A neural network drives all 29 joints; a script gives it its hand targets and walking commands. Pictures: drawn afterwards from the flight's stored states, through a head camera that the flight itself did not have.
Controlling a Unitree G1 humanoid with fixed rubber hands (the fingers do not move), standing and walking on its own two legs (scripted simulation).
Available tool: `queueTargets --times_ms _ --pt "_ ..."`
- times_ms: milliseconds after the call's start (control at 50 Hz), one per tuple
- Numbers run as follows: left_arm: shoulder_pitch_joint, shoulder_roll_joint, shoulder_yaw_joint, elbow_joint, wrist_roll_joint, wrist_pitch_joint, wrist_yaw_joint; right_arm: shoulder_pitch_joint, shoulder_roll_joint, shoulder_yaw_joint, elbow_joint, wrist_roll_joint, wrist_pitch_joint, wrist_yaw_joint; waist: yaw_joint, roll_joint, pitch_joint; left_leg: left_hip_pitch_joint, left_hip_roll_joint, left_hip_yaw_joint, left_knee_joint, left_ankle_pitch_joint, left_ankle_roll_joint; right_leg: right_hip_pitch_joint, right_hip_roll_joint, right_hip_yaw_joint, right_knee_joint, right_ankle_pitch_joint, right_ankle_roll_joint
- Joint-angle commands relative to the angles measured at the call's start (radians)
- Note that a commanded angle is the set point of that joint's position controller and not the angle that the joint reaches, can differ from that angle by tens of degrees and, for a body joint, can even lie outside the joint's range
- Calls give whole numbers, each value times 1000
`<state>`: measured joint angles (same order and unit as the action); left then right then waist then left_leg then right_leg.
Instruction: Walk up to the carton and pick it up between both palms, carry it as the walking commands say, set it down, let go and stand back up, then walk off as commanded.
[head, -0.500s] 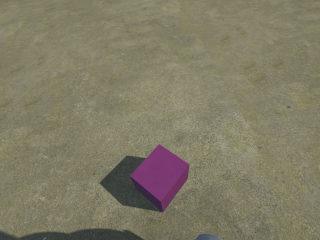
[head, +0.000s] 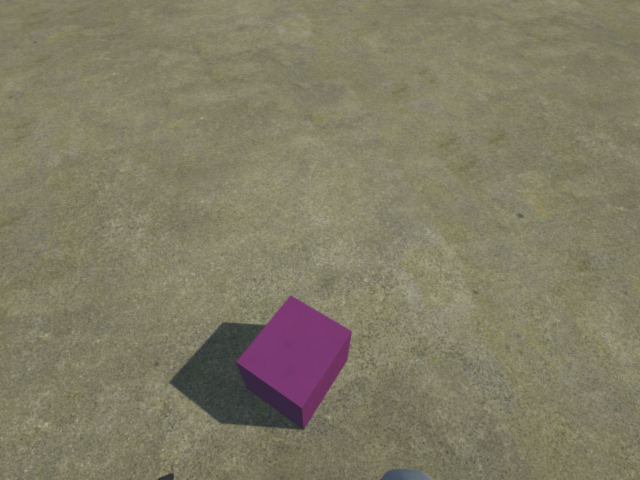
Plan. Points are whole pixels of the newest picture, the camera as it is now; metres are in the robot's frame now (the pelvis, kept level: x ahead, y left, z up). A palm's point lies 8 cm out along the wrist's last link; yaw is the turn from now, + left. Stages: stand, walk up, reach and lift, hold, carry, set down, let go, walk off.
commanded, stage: walk up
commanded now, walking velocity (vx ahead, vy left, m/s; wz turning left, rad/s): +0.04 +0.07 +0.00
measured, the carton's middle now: (297, 361) +0.52 +0.08 -0.67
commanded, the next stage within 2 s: none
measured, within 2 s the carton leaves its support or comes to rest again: neither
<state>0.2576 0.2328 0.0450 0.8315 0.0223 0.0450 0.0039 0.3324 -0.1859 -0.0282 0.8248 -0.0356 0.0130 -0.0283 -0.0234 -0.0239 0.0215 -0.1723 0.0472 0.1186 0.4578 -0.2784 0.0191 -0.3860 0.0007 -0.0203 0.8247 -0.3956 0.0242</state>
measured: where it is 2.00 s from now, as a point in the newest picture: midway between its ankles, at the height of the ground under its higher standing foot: outside the picture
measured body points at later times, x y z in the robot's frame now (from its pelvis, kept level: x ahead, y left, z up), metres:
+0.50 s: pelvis -0.01 -0.02 -0.01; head +0.00 -0.01 +0.44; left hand +0.05 +0.24 -0.15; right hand +0.08 -0.27 -0.14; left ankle -0.02 +0.09 -0.74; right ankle -0.03 -0.12 -0.73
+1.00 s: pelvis -0.04 -0.01 +0.00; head -0.03 +0.01 +0.45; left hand -0.03 +0.25 -0.15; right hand +0.08 -0.23 -0.13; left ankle -0.05 +0.09 -0.74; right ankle -0.04 -0.12 -0.71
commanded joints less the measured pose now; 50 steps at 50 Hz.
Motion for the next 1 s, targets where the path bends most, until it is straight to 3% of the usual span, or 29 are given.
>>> queueTargets --times_ms 0,20,60,100,120,140,160,180,240,300,320,340,380,400,440,500,540,560,580,620,660,720,820,840,860,880,900,940,980 --pt "10 33 -1 -58 -2 -10 4 11 -153 -38 -40 -13 -6 4 3 225 38 -15 162 -124 -151 314 113 9 -10 -34 -70 -16 -11" --pt "1 26 -5 -62 -6 -9 8 24 -156 -43 -39 -15 0 5 -11 236 34 -1 155 -116 -126 353 116 25 -4 -61 -118 -20 -13" --pt "-2 33 -4 -80 -8 -14 25 54 -182 -52 -20 -7 4 12 -11 181 22 -38 191 -225 -86 511 123 114 20 -63 -227 -19 -13" --pt "105 31 -3 -36 -3 -34 29 26 -143 -37 -32 12 5 8 27 138 -57 -40 146 -140 -22 347 79 242 -44 -62 -395 161 -28" --pt "102 80 11 -43 8 -42 34 43 -121 -25 -39 21 -5 8 14 59 -62 -115 148 -184 9 325 40 314 -115 18 -429 264 -41" --pt "63 146 28 -59 7 -45 34 55 -93 -17 -60 27 -12 13 -6 -64 -53 -190 71 -127 66 237 -2 346 -206 114 -389 459 -81" --pt "75 149 30 -31 6 -42 26 36 -76 -17 -54 24 -6 6 2 -137 -45 -148 27 -31 117 10 -28 273 -251 158 -403 543 -146" --pt "78 151 29 -27 9 -45 24 30 -79 -19 -52 24 -1 3 6 -160 -36 -163 4 -9 162 -85 -38 260 -279 182 -428 536 -172" --pt "59 139 15 -35 8 -42 27 6 -81 -17 -71 17 11 12 3 -149 15 -199 6 -21 227 -150 -47 229 -292 170 -461 567 -194" --pt "4 133 9 -39 5 -43 22 55 -91 -17 -49 22 5 11 -33 -102 -12 -58 17 -19 77 43 -37 186 -225 79 -414 561 -138" --pt "8 115 8 -37 3 -43 21 50 -118 -22 -51 18 1 10 -29 -46 -27 15 67 -54 45 178 -24 138 -180 31 -368 468 -106" --pt "19 74 -1 -36 -5 -40 19 42 -149 -28 -54 15 -3 12 -24 86 -31 38 126 -119 5 282 10 101 -108 -34 -312 326 -69" --pt "14 49 -7 -61 -10 -29 17 61 -194 -47 -49 2 0 18 -29 205 -16 12 243 -307 -94 358 115 65 -27 -94 -165 41 -18" --pt "30 37 -10 -59 -9 -26 13 44 -189 -46 -54 -2 6 17 -22 205 -2 20 273 -317 -114 350 150 29 -10 -85 -118 -38 -18" --pt "33 42 -8 -66 -6 -25 7 0 -170 -44 -59 0 9 8 -8 193 25 -47 265 -291 -122 360 152 47 -19 -51 -84 -81 -22" --pt "109 30 -11 -43 -12 -32 7 -67 -160 -46 -60 3 15 10 35 163 15 -100 196 -186 -73 332 87 174 -32 -71 -304 47 -38" --pt "132 107 12 -45 0 -44 14 -72 -115 -32 -74 19 11 20 39 32 1 -242 101 -147 19 166 3 316 -172 78 -437 222 -69" --pt "126 166 29 -28 3 -42 17 -81 -88 -20 -85 24 16 24 30 -131 28 -255 5 -23 129 -65 -41 268 -291 213 -506 273 -146" --pt "146 170 33 -10 9 -41 18 -85 -92 -16 -86 20 23 20 38 -167 34 -242 -15 -9 234 -205 -52 230 -355 270 -532 345 -200" --pt "103 154 33 -33 16 -42 26 -128 -106 -20 -101 19 25 26 48 -135 52 -327 15 -66 483 -276 -76 224 -399 249 -575 456 -254" --pt "66 116 20 -34 14 -47 25 -113 -97 -16 -90 20 25 33 21 -76 25 -309 28 -73 527 -224 -79 205 -348 158 -549 558 -239" --pt "44 112 19 -35 16 -50 19 -98 -84 -6 -71 25 20 40 16 -121 -34 -231 4 -35 354 -168 -68 252 -273 32 -501 596 -182" --pt "61 129 28 6 12 -36 9 -70 -67 0 -56 22 14 32 13 -128 -43 -37 -40 17 21 -25 -52 232 -246 27 -455 496 -130" --pt "62 118 26 12 6 -33 9 -35 -82 -6 -41 17 10 27 -1 -100 -45 37 -9 -4 -56 44 -45 192 -226 12 -435 433 -98" --pt "56 85 24 10 0 -33 9 -12 -122 -14 -34 8 4 23 -9 -25 -42 101 83 -77 -91 132 -25 123 -178 -20 -378 313 -54" --pt "70 37 14 2 -3 -32 6 -26 -181 -25 -42 2 -3 24 6 150 -35 137 230 -252 -139 243 18 4 -75 -96 -265 94 -6" --pt "36 19 0 -16 -12 -21 3 7 -220 -43 -30 5 -1 25 -21 261 -12 46 307 -345 -174 244 121 8 -30 -97 -181 -66 9" --pt "25 35 3 5 -8 -6 -3 -22 -168 -34 -33 -3 1 12 -15 197 51 -14 331 -346 -220 229 177 -47 -20 -20 65 -155 8" --pt "70 23 9 43 -8 -5 -5 -81 -125 -18 -36 6 -2 -4 21 157 59 -40 285 -227 -204 314 153 -19 -38 3 114 -95 0"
